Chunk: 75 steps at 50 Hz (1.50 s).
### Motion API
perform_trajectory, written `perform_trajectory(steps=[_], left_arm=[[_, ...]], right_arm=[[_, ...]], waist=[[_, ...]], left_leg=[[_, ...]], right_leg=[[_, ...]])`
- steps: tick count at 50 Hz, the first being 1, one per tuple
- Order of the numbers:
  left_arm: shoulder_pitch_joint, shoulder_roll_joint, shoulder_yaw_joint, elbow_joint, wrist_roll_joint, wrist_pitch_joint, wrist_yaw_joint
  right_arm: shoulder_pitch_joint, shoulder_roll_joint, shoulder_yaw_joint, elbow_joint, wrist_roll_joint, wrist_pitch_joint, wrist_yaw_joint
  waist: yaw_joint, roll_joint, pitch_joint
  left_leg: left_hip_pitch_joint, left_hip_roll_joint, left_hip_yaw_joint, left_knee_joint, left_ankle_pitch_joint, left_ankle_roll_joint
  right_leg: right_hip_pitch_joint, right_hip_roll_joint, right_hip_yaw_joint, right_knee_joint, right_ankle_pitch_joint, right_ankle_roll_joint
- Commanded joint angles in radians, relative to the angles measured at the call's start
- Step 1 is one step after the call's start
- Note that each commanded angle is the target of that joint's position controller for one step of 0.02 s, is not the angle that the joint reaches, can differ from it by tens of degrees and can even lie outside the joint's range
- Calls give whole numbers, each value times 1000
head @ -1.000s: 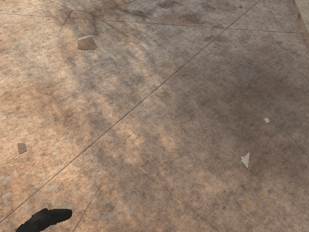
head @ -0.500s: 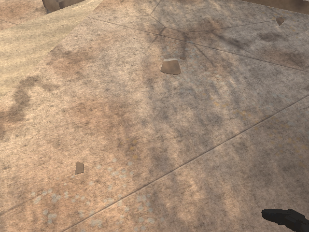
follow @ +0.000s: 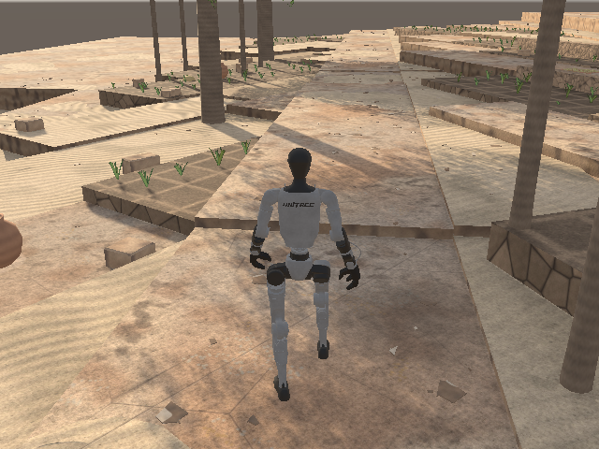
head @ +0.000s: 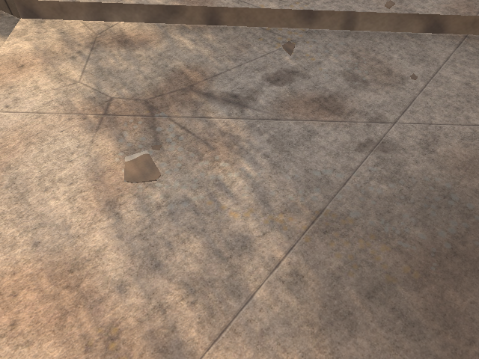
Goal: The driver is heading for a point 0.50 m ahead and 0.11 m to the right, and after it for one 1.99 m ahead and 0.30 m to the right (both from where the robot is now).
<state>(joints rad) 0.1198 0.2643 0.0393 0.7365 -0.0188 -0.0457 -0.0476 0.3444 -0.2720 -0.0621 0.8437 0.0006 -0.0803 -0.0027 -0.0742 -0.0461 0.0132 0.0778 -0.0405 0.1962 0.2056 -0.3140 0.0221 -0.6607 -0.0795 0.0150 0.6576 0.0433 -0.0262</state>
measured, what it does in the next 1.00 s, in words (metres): walks ahead, turning right: right foot, then left foot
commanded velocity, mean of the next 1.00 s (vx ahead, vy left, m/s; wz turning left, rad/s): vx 0.31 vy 0.00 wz -0.42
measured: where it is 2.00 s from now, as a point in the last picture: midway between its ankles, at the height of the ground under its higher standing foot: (246, 342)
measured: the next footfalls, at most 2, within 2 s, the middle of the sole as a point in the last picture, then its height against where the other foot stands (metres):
right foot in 0.10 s outside the picture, level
left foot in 0.56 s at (224, 342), level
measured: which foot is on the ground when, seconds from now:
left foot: down 0.00-0.12, up 0.14-0.54, down 0.56-1.00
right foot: up 0.00-0.08, down 0.10-0.56, up 0.58-0.90, down 0.92-1.00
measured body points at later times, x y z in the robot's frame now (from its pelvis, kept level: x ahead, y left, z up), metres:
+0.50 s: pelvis +0.28 -0.03 +0.00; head +0.32 -0.05 +0.45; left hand +0.42 +0.24 -0.10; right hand +0.43 -0.33 -0.08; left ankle +0.49 +0.07 -0.70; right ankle +0.19 -0.11 -0.74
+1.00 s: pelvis +0.40 -0.05 +0.00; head +0.40 -0.06 +0.45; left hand +0.64 +0.12 -0.10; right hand +0.40 -0.33 -0.12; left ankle +0.49 +0.04 -0.74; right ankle +0.36 -0.17 -0.74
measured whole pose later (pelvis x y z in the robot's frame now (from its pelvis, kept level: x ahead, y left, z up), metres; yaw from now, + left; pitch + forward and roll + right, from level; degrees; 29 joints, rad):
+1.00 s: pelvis +0.40 -0.05 +0.00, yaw -25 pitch -1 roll +1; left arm 0.20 0.25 0.03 0.68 0.03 0.04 0.02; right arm 0.17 -0.25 -0.02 0.80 -0.02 -0.02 0.01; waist -0.03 0.01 0.02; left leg -0.30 0.01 0.04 0.50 -0.19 -0.01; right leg -0.27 -0.01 0.05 0.55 -0.27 0.01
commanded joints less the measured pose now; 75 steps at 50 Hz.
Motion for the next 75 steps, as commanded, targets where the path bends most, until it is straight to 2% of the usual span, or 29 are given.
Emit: perform_trajectory(steps=[1, 3, 5, 6, 7, 8, 9, 11, 15, 20, 24, 27, 28, 29, 30, 32, 35, 40, 45, 47, 48, 49, 52, 62, 64, 66, 69, 72, 75], left_arm=[[-128, 62, 13, -131, -2, -16, -23], [-48, 100, 34, -132, -1, -9, -26], [239, 204, 92, -70, -4, -2, -5], [310, 323, 120, -60, -3, 3, 16], [317, 305, 107, -86, -4, -8, 14], [304, 233, 87, -80, 6, -14, 13], [250, 200, 78, -82, 4, -19, 15], [129, 143, 58, -112, 8, -18, 20], [110, 166, 65, -119, 12, -24, 37], [180, 189, 73, -90, -2, -10, 59], [228, 189, 77, -66, -6, 16, 72], [159, 159, 72, -98, -4, 29, 81], [161, 106, 55, -123, 8, 26, 80], [332, 30, 33, -113, 29, 23, 78], [440, 112, 38, -108, 1, 18, 73], [266, 199, 64, -99, -6, 49, 83], [205, 133, 53, -116, 5, 85, 89], [190, 74, 26, -106, 21, 79, 83], [151, 88, 29, -104, 34, 88, 67], [92, 195, 45, -136, 47, 89, 76], [71, 127, 31, -122, 48, 82, 69], [47, 72, 15, -124, 56, 71, 63], [66, 105, 25, -111, 52, 45, 64], [61, 150, 69, -136, 16, 59, 117], [80, 133, 73, -143, 26, 59, 119], [-31, 76, 55, -186, 28, 62, 121], [38, 108, 64, -150, 18, 56, 114], [44, 87, 60, -138, 21, 46, 112], [39, 73, 51, -141, 9, 31, 87]], right_arm=[[4, -183, -45, -37, 11, 16, -13], [-13, -213, -53, -46, 12, 32, -25], [-32, -211, -47, -63, 12, 39, -37], [57, -88, -7, -109, -24, 16, -25], [37, -80, 9, -131, -13, -28, -6], [-90, -158, -14, -156, 31, -54, 9], [-136, -151, -8, -176, 39, -67, 11], [-127, -153, -19, -161, -1, -58, -1], [-113, -110, -14, -169, -18, -17, -4], [-312, -69, 7, -216, -9, -23, 5], [-347, -119, -13, -235, -5, -37, 19], [-227, -147, -33, -208, -14, -47, 17], [-145, -194, -43, -207, -34, -49, 9], [-93, -233, -44, -212, -51, -36, 2], [-48, -237, -53, -184, -23, -17, 12], [-156, -117, -18, -223, -18, 7, 7], [-244, -96, 0, -204, -29, 26, 8], [-259, -124, -10, -162, -13, 33, 7], [-246, -98, 9, -129, 5, 56, 11], [-156, -56, 24, -115, -24, 45, 21], [-174, -42, 28, -107, -29, 46, 17], [-197, -56, 27, -99, -28, 50, 15], [-203, -98, 15, -82, -13, 63, 7], [-163, -100, -18, -123, 5, 89, 26], [-155, -171, -43, -130, 3, 94, 20], [-37, -227, -54, -128, -22, 83, 12], [-153, -207, -46, -175, 1, 55, -1], [-195, -183, -41, -188, 11, 91, -22], [-182, -191, -50, -199, 20, 107, -35]], waist=[[7, 94, 68], [64, 140, -11], [220, 98, -166], [166, -144, -275], [164, -147, -429], [209, -54, -327], [177, -14, -200], [90, 40, -81], [47, 8, -49], [126, -35, -21], [128, -63, -39], [47, -81, -88], [19, -6, -197], [83, 249, -323], [97, 389, -423], [51, 168, -232], [98, 164, -97], [94, 199, -167], [107, 163, -98], [25, -52, -67], [32, -118, -69], [40, -97, -29], [63, -68, 29], [61, -64, -52], [85, 130, -41], [-7, 345, -94], [55, 125, -131], [68, 155, -119], [54, 201, -132]], left_leg=[[44, 325, -52, 41, 671, 116], [60, 319, -21, 209, 1018, 91], [-145, 257, 13, 623, 956, 32], [-573, 123, -3, 1000, 201, -29], [-799, -23, -231, 1205, -291, -46], [-902, 46, -311, 1219, -213, -22], [-906, 88, -294, 1142, -123, -6], [-776, 151, -283, 980, -30, -20], [-679, 146, -250, 826, 63, -81], [-600, 75, -238, 441, 365, -100], [-534, 19, -266, 305, 361, -75], [-375, 35, -260, 208, 401, -17], [-167, 166, -350, 238, 601, 38], [131, 426, -613, 306, 982, 177], [195, 536, -896, 251, 729, 291], [-1, 399, -662, 192, 461, 216], [-297, 272, -438, 123, 477, 183], [-310, 270, -345, 124, 617, 220], [-426, 223, -341, 127, 97, 132], [-488, 90, -221, 223, -82, 1], [-345, 68, -179, 244, 1, -35], [-310, 72, -191, 245, 59, -44], [-382, 75, -218, 252, 100, -19], [-469, 67, -199, 502, 90, 23], [-427, 122, -351, 348, 366, 86], [-186, 332, -781, 125, 472, 306], [-176, 308, -680, 165, 436, 250], [-250, 212, -583, 150, 363, 192], [-295, 172, -608, 85, -79, 187]], right_leg=[[-48, 23, -55, -44, -109, -40], [104, 94, -120, -33, -214, -80], [555, 130, -65, -123, -153, -154], [952, -137, 388, -119, -139, -303], [1113, -280, 848, -302, -268, -438], [1054, -241, 708, -340, -272, -365], [904, -197, 560, -345, -215, -322], [624, -118, 381, -378, -31, -274], [425, -62, 273, -432, 102, -279], [373, 5, 221, -408, -60, -205], [464, -15, 313, -265, 36, -155], [484, 26, 356, -86, 52, -86], [407, 89, 304, 113, -80, -40], [172, 212, 197, 407, -743, 27], [38, 181, 177, 610, -783, 51], [-19, 115, 142, 687, -618, 94], [134, 68, 94, 511, -545, 100], [342, 57, 32, 146, -422, 94], [544, 69, 12, -204, -209, 22], [538, -96, 200, -253, -168, -67], [377, -88, 202, -304, -391, -87], [329, -46, 168, -322, -504, -58], [367, -5, 106, -282, -419, -5], [428, -188, 130, -172, -37, -114], [356, -48, -39, -19, -190, -17], [62, 152, -17, 382, -705, 79], [16, 89, 107, 541, -607, 71], [117, 99, 61, 361, -497, 94], [230, 121, 37, 130, -466, 91]])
